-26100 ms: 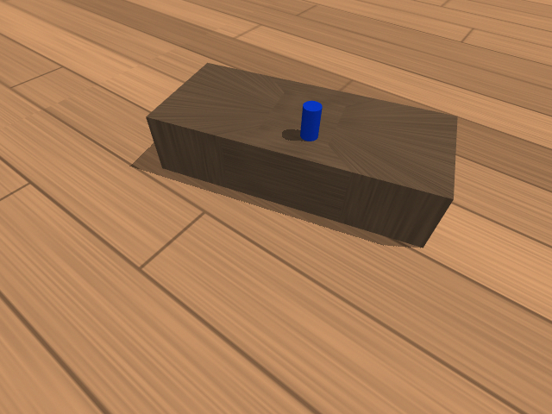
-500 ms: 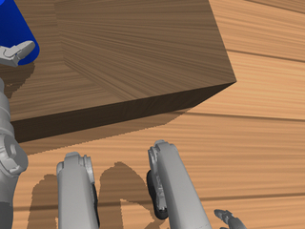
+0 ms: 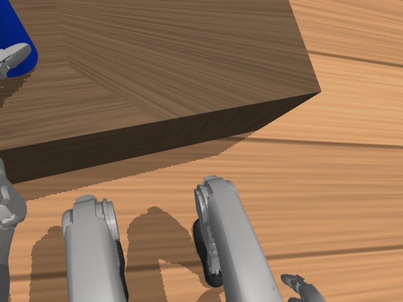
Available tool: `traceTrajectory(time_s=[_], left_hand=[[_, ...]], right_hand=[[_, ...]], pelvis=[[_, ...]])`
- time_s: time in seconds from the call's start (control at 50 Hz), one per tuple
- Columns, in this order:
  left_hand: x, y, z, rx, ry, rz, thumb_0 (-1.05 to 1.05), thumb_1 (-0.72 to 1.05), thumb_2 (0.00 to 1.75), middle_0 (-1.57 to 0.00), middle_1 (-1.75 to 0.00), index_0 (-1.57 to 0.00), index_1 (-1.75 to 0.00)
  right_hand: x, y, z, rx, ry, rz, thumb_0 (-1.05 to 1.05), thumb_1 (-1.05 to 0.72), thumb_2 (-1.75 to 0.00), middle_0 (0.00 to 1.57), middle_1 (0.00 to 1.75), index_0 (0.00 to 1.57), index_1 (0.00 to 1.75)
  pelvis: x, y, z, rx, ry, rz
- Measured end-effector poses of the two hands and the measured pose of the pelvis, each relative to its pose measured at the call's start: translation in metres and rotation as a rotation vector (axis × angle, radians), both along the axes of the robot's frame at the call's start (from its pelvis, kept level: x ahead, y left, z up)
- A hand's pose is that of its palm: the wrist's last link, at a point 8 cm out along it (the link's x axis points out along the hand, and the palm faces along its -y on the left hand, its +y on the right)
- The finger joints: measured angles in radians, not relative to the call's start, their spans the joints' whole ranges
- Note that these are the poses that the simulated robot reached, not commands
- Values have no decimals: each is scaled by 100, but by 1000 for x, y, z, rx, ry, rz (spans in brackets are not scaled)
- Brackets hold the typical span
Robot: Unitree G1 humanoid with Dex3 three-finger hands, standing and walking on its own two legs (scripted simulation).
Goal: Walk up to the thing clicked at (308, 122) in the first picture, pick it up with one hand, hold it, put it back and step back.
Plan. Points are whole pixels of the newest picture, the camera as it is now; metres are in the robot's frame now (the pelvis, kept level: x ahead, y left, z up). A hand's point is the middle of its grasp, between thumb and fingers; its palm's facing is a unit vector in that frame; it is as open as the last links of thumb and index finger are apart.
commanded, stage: lower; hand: left
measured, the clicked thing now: out of the picture +0.57 +0.25 +0.01
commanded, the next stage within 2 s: loosen in 0.10 s
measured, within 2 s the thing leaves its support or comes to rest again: rests again in 0.04 s
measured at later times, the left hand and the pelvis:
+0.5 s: hand out of the picture +0.57 +0.26 +0.00, palm faces +0.26 -0.96 -0.03, open 12.4 cm; pelvis +0.00 +0.00 -0.02, yaw +0 degrees
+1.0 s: hand out of the picture +0.57 +0.28 +0.01, palm faces +0.31 -0.95 -0.03, open 17.4 cm; pelvis +0.00 +0.00 -0.02, yaw -1 degrees
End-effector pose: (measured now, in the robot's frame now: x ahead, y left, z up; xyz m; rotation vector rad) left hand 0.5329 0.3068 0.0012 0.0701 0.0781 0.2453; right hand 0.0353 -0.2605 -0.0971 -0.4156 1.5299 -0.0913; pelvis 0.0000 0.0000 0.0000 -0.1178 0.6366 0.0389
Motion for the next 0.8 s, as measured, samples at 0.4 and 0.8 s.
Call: traceTrajectory(time_s=[0.4,0.8], left_hand=[[1,-1,-11,-35,-31,11,-2,-52,91,-71,-89,-73,-89],[2,3,-2,-34,-62,22,-1,-61,10,-34,-25,-34,-24]], right_hand=[[0,-5,-15,-13,6,12,0,-93,-90,20,30,20,30],[-3,-8,-19,-17,16,16,0,-93,-90,20,30,20,30]], pelvis=[[-2,-1,-17,-5,-17,-6],[-5,-2,-21,-4,-25,-8]])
